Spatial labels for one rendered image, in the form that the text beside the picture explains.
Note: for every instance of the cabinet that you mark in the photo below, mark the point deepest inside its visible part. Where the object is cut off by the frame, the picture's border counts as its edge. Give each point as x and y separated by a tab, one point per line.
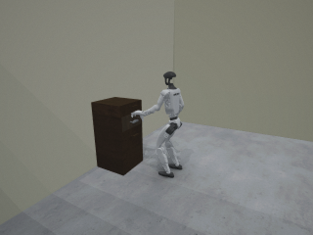
116	151

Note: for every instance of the left robot upper arm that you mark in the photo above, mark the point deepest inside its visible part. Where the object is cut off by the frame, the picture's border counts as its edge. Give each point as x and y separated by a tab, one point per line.
163	95

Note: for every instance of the right robot upper arm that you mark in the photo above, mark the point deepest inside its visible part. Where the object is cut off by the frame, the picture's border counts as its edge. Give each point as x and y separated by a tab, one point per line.
181	103

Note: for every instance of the left robot forearm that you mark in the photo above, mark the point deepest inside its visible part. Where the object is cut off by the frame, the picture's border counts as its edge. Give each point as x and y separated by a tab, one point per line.
149	111

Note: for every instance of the left robot hand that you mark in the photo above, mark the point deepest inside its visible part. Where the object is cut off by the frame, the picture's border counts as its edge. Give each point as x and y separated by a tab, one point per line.
137	113

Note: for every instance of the robot left foot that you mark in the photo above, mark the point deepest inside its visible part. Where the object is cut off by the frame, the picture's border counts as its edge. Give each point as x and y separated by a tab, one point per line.
164	173

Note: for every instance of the left robot shin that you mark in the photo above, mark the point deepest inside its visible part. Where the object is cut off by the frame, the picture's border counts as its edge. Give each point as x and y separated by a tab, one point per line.
163	159

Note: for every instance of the drawer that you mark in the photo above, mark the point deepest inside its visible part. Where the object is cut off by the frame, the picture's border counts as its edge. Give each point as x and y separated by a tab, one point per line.
126	124

